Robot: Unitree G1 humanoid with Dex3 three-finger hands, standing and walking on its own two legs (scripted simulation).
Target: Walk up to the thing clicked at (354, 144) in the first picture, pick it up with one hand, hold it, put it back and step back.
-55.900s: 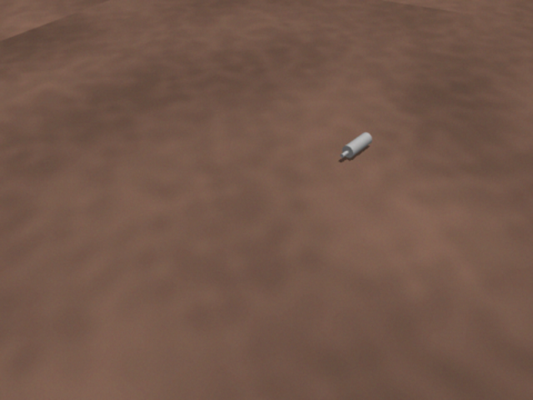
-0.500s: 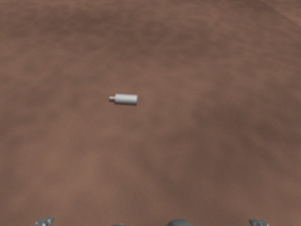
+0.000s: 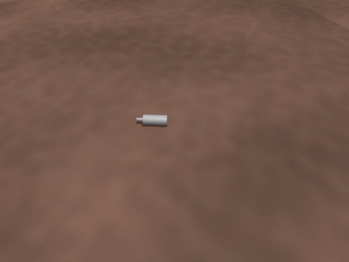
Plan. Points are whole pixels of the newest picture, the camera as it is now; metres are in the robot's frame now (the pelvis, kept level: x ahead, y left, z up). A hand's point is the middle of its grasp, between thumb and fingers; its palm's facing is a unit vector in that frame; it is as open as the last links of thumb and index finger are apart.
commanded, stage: step back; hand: left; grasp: from above
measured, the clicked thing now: (151, 119) +1.21 +0.22 -0.72
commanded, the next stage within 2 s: stand in 0.52 s
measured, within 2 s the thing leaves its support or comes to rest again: neither
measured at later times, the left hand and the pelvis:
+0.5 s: hand out of the picture +0.14 +0.24 -0.15, palm faces +0.05 -0.93 -0.37, open 7.4 cm; pelvis +0.03 -0.02 -0.01, yaw +2 degrees
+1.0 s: hand out of the picture +0.14 +0.23 -0.13, palm faces +0.04 -0.94 -0.34, open 7.4 cm; pelvis +0.06 -0.02 +0.02, yaw +2 degrees
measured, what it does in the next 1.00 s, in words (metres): steps on the spot: right foot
